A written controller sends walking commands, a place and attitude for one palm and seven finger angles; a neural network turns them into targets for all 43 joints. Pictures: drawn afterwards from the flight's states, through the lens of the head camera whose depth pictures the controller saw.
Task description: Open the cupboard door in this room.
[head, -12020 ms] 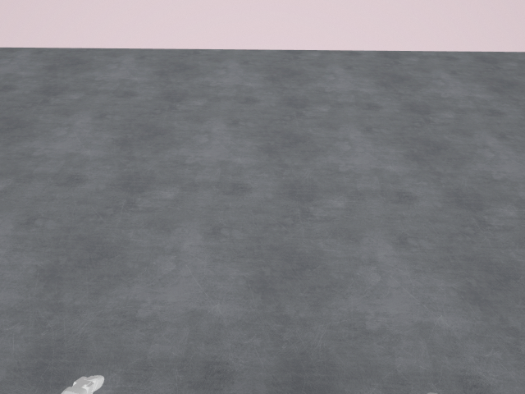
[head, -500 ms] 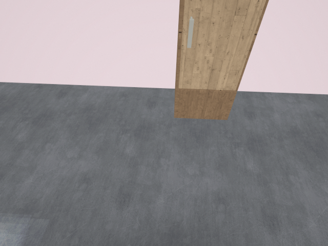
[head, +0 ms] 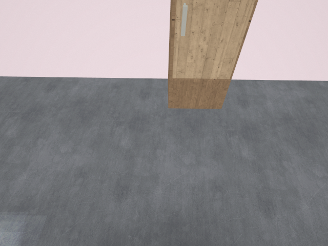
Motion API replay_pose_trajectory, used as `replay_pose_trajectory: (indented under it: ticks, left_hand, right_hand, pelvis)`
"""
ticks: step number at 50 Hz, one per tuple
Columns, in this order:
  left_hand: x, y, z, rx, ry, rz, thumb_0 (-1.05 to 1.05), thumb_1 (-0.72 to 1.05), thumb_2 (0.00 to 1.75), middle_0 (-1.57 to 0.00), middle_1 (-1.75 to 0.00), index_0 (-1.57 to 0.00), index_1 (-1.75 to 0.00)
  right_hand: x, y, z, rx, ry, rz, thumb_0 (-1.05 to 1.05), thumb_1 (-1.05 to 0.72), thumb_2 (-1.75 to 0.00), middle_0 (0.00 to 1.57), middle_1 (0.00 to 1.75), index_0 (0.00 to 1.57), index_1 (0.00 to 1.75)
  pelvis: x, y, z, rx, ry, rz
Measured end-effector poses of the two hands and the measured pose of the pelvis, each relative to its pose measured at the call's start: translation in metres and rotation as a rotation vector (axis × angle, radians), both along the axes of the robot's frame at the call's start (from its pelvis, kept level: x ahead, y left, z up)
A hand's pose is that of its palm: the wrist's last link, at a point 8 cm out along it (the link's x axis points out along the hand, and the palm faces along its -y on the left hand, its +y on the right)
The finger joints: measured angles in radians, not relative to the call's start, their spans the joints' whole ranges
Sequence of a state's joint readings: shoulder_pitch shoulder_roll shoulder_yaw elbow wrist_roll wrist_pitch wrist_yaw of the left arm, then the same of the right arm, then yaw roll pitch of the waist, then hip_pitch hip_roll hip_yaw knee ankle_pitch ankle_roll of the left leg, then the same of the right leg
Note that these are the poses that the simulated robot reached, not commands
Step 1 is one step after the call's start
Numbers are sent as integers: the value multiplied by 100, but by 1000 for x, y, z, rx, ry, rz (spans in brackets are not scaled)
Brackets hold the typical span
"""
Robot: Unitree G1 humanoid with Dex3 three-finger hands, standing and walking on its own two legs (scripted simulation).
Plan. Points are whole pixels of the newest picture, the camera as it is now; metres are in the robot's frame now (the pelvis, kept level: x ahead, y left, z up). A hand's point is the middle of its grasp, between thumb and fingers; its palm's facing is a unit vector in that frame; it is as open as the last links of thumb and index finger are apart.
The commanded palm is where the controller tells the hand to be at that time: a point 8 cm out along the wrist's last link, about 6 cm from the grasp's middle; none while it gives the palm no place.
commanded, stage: walk to a spot facing it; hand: left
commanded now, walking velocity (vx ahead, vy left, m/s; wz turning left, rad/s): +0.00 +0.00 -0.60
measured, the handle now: (183, 19) +1.22 -0.03 -0.01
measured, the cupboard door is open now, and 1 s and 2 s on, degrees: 0 0 0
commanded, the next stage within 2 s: turn to face it in 1.46 s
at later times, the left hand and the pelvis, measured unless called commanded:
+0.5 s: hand out of the picture +0.08 +0.13 -0.15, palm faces -0.15 -0.95 -0.26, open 7.4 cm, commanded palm none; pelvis +0.05 -0.06 +0.01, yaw -15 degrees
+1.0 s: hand (133, 173) +0.37 +0.14 -0.18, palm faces -0.45 -0.86 -0.23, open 7.4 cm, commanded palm none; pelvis +0.25 -0.05 +0.00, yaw -32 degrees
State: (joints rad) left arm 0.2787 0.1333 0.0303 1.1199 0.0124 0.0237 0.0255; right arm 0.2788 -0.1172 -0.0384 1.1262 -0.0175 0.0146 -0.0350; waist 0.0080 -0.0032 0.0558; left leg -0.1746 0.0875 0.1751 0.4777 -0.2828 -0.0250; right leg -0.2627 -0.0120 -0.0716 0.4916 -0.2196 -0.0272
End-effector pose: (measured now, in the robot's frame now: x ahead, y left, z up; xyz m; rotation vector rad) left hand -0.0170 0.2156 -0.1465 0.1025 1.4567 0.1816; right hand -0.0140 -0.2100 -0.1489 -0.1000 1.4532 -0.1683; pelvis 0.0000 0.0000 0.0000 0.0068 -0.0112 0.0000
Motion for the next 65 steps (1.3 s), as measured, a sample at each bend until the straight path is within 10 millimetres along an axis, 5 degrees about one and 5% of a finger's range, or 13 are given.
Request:
replay_pose_trajectory:
  ticks: [8,15,27,38,44,50,54,57,65]
  left_hand:
    - [31,15,0,58,-4,-76,1,91,89,-20,-30,-20,-30]
    - [82,1,8,133,-128,-159,1,91,89,-20,-29,-20,-30]
    - [102,-40,32,71,-41,-246,1,91,89,-20,-30,-20,-30]
    - [166,-31,22,58,63,-306,1,91,89,-20,-30,-20,-30]
    - [251,-11,-6,55,102,-386,1,91,89,-20,-30,-20,-30]
    - [404,-35,0,33,-86,-558,1,91,89,-20,-29,-20,-30]
    - [500,-78,14,6,-249,-656,1,91,89,-19,-29,-20,-30]
    - [554,-119,22,-20,-320,-728,1,92,90,-19,-29,-19,-30]
    - [637,-263,22,-122,-375,-944,1,92,90,-19,-29,-19,-30]
  right_hand:
    - [10,-20,-13,-17,-62,-70,0,-91,-90,20,30,20,30]
    - [32,-61,-35,0,-111,-105,0,-91,-90,20,30,20,30]
    - [142,-119,21,-69,-357,-126,1,-91,-90,20,30,20,30]
    - [235,-116,28,-86,-415,-167,1,-91,-90,19,30,20,30]
    - [280,-105,23,-141,-461,-226,1,-91,-90,20,30,20,30]
    - [226,-87,30,-175,-306,-397,0,-91,-90,20,30,20,30]
    - [178,-65,30,-161,-141,-520,0,-91,-90,20,30,20,30]
    - [149,-47,30,-139,-39,-614,0,-91,-90,20,30,20,30]
    - [120,-10,24,-32,147,-819,1,-91,-90,20,30,20,30]
  pelvis:
    - [-4,-7,-11,28,16,-82]
    - [9,-37,-24,17,24,-147]
    - [57,-60,7,45,44,-282]
    - [143,-55,0,18,48,-393]
    - [207,-46,-18,1,37,-475]
    - [251,-48,-3,-25,7,-561]
    - [278,-56,3,-23,9,-613]
    - [296,-67,4,-16,12,-654]
    - [339,-114,-3,-4,28,-753]
